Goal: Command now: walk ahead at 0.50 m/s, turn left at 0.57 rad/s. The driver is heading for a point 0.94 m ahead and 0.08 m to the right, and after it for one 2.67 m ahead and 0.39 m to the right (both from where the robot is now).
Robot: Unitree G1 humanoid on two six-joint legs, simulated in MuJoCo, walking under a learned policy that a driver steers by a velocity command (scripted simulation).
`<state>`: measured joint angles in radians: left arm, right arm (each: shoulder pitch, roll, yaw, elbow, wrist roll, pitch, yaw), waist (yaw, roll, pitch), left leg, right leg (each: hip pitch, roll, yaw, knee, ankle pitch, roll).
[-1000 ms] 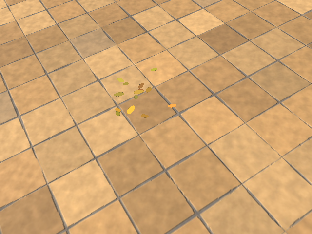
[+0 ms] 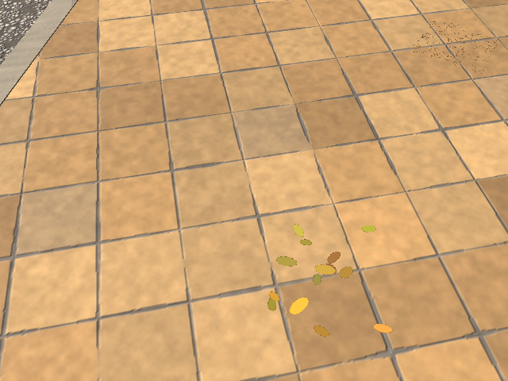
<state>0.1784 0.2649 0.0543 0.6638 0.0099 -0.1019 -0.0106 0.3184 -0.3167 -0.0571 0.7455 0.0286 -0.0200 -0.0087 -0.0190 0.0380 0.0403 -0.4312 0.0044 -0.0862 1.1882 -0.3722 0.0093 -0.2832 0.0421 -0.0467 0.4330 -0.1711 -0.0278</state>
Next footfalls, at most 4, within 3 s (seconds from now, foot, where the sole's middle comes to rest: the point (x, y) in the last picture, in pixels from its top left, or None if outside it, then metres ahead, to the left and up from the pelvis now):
0.34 left None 0.34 0.19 -0.77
0.90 right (270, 312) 0.65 -0.02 -0.77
1.36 left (228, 220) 0.97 0.10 -0.77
1.78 right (304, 240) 0.89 -0.13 -0.77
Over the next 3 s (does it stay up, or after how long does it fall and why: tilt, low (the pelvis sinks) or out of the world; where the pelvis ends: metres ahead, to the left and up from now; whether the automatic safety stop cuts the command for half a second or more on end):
stays up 0.88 0.03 0.00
